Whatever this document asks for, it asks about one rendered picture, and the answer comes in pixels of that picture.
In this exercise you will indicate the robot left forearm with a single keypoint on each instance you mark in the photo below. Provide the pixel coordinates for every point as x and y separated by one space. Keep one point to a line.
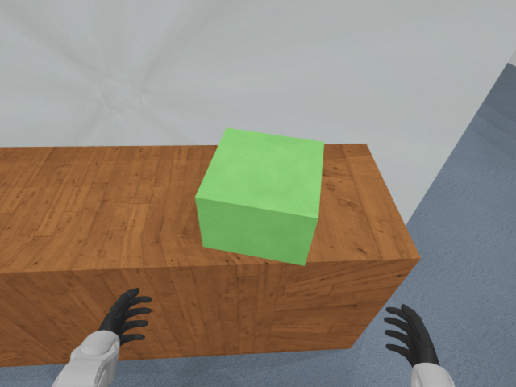
93 363

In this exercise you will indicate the pedestal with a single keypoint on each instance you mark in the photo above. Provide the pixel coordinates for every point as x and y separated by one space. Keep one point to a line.
80 226

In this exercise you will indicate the left robot hand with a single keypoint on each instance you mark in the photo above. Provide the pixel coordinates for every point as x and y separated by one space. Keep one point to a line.
120 312

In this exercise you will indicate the robot right forearm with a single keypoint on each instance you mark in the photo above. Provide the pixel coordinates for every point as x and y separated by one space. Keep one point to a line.
430 375

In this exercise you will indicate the right robot hand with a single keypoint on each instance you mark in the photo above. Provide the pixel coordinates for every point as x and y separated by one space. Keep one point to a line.
421 348

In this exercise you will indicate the carton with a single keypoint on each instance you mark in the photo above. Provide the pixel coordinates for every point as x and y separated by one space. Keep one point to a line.
260 195

